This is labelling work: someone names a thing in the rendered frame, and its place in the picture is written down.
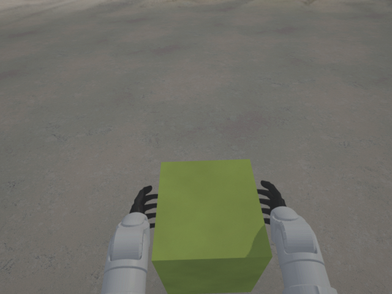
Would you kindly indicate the robot left hand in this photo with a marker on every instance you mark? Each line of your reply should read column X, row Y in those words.
column 139, row 203

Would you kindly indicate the right robot forearm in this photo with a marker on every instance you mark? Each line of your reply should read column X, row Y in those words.
column 299, row 255

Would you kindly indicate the robot right hand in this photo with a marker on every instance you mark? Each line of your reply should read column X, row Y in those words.
column 275, row 198

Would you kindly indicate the left robot forearm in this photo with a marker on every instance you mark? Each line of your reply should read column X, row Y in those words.
column 126, row 263

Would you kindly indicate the carton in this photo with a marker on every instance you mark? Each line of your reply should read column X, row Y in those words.
column 210, row 234

